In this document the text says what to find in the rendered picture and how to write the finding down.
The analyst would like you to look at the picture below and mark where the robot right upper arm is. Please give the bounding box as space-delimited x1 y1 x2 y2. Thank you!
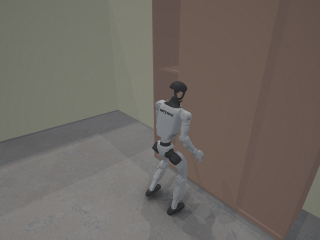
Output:
178 109 192 144

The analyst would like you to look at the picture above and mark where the robot right hand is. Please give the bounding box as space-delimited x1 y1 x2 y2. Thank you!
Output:
194 150 204 162

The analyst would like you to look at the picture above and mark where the wardrobe door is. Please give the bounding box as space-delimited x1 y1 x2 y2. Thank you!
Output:
175 0 282 208
236 0 320 236

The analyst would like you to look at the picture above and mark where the robot left upper arm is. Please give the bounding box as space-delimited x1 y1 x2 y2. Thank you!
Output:
155 99 166 122

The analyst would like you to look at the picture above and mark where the right robot forearm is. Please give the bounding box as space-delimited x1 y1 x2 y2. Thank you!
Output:
183 136 199 156

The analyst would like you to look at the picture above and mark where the right robot thigh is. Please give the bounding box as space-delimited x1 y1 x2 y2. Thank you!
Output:
168 150 188 186

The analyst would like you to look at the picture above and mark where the robot right shin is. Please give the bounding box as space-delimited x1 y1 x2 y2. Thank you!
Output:
171 178 187 210

